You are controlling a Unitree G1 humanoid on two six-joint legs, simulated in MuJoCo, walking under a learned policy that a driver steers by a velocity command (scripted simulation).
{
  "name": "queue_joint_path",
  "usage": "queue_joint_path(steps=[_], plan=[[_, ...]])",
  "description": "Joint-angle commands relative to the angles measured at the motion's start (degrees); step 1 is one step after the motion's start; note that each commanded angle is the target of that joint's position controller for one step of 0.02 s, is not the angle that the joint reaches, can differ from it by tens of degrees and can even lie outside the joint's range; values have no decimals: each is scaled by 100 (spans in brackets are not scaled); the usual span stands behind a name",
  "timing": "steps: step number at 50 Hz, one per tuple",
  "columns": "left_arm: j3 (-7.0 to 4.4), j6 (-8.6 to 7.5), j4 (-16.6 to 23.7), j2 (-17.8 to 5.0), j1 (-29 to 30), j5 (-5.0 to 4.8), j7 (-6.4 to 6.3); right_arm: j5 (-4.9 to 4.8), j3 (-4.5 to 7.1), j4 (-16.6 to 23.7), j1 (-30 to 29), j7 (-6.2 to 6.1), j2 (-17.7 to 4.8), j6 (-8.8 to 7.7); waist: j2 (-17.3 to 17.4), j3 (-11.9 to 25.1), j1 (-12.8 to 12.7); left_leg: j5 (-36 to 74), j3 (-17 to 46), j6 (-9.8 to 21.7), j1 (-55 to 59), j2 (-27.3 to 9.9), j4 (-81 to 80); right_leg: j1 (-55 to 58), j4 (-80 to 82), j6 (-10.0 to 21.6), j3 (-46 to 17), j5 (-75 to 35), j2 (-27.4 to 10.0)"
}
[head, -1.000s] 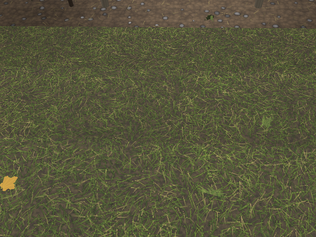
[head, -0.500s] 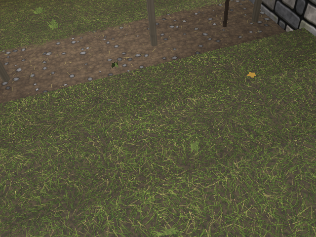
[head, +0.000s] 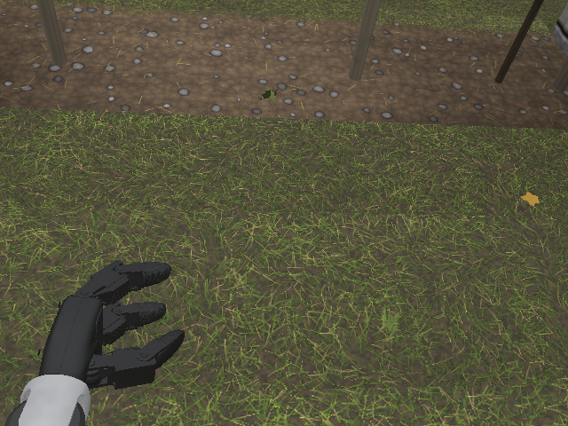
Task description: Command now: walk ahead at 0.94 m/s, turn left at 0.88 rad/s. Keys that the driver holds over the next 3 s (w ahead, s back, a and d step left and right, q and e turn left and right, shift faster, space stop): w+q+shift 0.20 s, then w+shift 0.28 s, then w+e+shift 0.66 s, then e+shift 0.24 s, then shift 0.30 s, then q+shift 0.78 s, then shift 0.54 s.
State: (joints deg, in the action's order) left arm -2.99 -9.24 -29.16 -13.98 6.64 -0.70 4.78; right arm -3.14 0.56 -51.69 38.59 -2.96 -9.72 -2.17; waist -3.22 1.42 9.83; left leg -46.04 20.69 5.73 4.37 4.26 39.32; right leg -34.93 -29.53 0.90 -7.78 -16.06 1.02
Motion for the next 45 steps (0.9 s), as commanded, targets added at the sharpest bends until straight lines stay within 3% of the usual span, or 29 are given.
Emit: queue_joint_path(steps=[1,2,3,4,5,6,7,8,9,11,14,18,20,21,22,23,24,25,26,27,28,30,32,33,35,37,41,43,45], plan=[[-158,-253,435,-357,607,-156,-99,-5,209,133,-251,5,-562,121,967,-854,-273,4942,784,267,-622,-420,497,791,1238,-34,-56,197,-223],[-269,-235,223,-551,-192,-80,-159,36,274,79,-250,24,-691,171,950,-294,-538,5268,751,181,-602,-245,1473,1809,1474,35,-168,-553,-363],[-334,-247,-148,-604,-1687,2,-180,-45,338,162,-756,36,-833,176,788,337,-1317,5166,418,-71,-1167,86,3134,3412,1969,31,-97,-1812,-593],[-444,-136,-723,-801,-3330,-151,-235,186,370,327,-1105,122,-956,77,174,1094,-1959,2973,13,-260,-2774,344,4967,5919,1257,189,-514,-2298,-1271],[-368,67,-1035,-858,-4342,-129,-227,279,231,582,-1508,182,-532,-63,-254,1200,-2399,374,-173,-139,-4805,410,6380,7378,-289,-253,-440,-2330,-1584],[-303,133,-960,-928,-3929,164,-274,64,172,642,-163,242,-449,-181,-2254,1788,-1475,567,-265,-198,-5986,44,6787,8497,-1862,-266,-311,-5508,-2054],[-374,265,-944,-815,-3773,301,-274,-79,148,704,-284,260,-688,-250,-2157,1935,-1651,827,-660,-429,-6589,-336,6669,8420,-1556,121,-581,-5197,-2164],[-482,272,-1051,-1087,-3542,370,-257,-187,126,1039,-715,137,-716,-266,-1849,2142,-1572,1252,-1096,-545,-6737,-623,6800,7733,-536,972,-1804,-1406,-2523],[-444,212,-1133,-809,-3244,366,-293,-134,260,1074,-1299,27,-802,-224,-568,1658,-1481,2274,-1163,-379,-6364,-974,6184,6380,325,1150,-2264,527,-2559],[-194,95,-1557,-231,-2533,90,-330,64,327,1241,-1767,89,-630,-77,407,-176,-842,2782,-1225,-336,-5787,-1221,5170,3829,741,986,-1336,-605,-2007],[-10,123,-1798,65,-1889,60,-417,115,214,1628,-2448,281,-279,-141,-268,-845,-720,3517,-1419,-423,-4395,-1291,2605,1875,1523,523,9,-547,-1443],[-138,237,-2111,-833,-2481,-42,-501,211,140,1985,-3184,505,-365,-227,547,-912,-839,3875,-2230,25,-3911,-798,871,2445,1733,680,638,-1473,-1538],[-111,288,-2332,-1038,-3122,45,-538,178,251,2175,-3433,658,-671,-307,230,-684,-684,3985,-2753,286,-2809,-232,693,2459,1247,667,977,-3054,-1536],[-128,307,-2300,-1230,-3129,95,-599,154,388,2074,-2872,662,-966,-272,-129,-297,-289,3846,-2867,371,-1852,20,958,2329,523,659,1114,-4272,-1563],[-136,302,-2209,-1420,-2538,194,-604,103,619,1576,-1140,614,-1407,-221,-316,455,660,4292,-2292,712,-159,-118,1416,1808,-943,497,1037,-4818,-1688],[-174,234,-1934,-1577,-1639,118,-596,76,806,1021,474,496,-1900,-156,9,827,1587,4523,-2070,856,1356,-294,714,911,-3225,277,1166,-3108,-985],[111,139,-1963,-497,-2757,24,-517,100,732,1106,30,479,-2112,-203,2290,1253,521,3340,123,1693,2246,-1473,-171,-289,-6365,41,895,4056,184],[96,-26,-1969,-780,-3196,-382,-386,157,557,1374,-599,508,-1546,-290,1823,1591,115,2019,2413,2185,1857,-2311,-1527,-874,-6193,261,-446,4465,400],[-71,9,-1739,-1266,-2573,-578,-403,186,479,1545,-1184,508,-1359,-370,979,558,-110,2157,2058,1865,775,-2312,-1846,-958,-5667,317,-498,4306,112],[-27,112,-1636,-997,-2352,-501,-418,251,442,1500,-1679,569,-1190,-448,156,-291,-494,2838,1430,1691,-366,-2197,-1901,-870,-5231,360,-384,3991,-63],[-29,271,-1738,-785,-2430,-327,-456,291,371,1521,-2009,622,-926,-529,-95,-436,-797,3345,727,1551,-1018,-2038,-1875,-566,-4880,338,-316,3751,-285],[-50,556,-1910,-617,-2942,-255,-373,268,265,1637,-2597,649,-601,-614,-16,-581,-1243,3816,-279,1128,-2148,-1880,-1697,-14,-4029,276,-266,3515,-712],[45,640,-1778,-337,-2772,-71,-332,344,367,1381,-2172,589,-943,-607,23,-386,-1081,4351,-729,1003,-2187,-1956,-1736,-9,-3777,344,107,2994,-866],[-86,581,-1601,-524,-2373,-160,-272,314,363,1341,-2189,490,-912,-700,-78,-586,-1167,3655,-1226,551,-2226,-1648,-1614,-242,-2784,497,-327,1767,-997],[-21,455,-1366,-192,-1577,75,-95,276,363,1064,-1814,164,-887,-717,208,-643,-914,2963,-2837,115,-3125,-856,-1217,813,-969,316,656,-1284,-388],[5,444,-1358,-33,-1642,17,65,299,350,882,-1426,44,-834,-737,351,-469,-880,2746,-3205,-129,-3347,-843,-700,1586,-748,324,842,-2638,-144],[-32,630,-1140,-250,-1191,83,50,175,296,833,-1089,54,-687,-570,458,-750,-791,3665,-3227,-278,-2157,-1264,609,917,-477,391,1205,-1703,-16],[-114,667,-1282,-374,-1552,108,69,172,340,928,-1139,27,-943,-439,458,-628,-905,5870,-3229,-389,-1405,-1419,1580,1128,-80,460,1526,-1090,120],[-373,734,-1782,-898,-3527,110,49,-48,398,976,-1955,9,-1042,-449,900,-267,-1954,7251,-2881,-411,-2181,-1650,4670,2706,119,1078,1122,-430,-430]])
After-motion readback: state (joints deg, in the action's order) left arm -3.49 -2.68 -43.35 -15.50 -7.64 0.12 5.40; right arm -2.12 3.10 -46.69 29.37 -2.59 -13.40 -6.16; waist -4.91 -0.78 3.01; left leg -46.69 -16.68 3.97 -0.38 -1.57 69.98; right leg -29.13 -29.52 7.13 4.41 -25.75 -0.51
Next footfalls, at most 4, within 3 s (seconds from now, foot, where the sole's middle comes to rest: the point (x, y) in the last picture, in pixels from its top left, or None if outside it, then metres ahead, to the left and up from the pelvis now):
0.08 right None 0.19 -0.17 -0.89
0.46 left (174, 425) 0.54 0.12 -0.89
0.92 right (191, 303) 0.98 0.06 -1.07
1.22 left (128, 222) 1.33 0.26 -1.07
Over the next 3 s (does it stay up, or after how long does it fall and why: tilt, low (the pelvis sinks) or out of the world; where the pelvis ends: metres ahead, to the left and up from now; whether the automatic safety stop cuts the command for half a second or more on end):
stays up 1.60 -0.07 -0.49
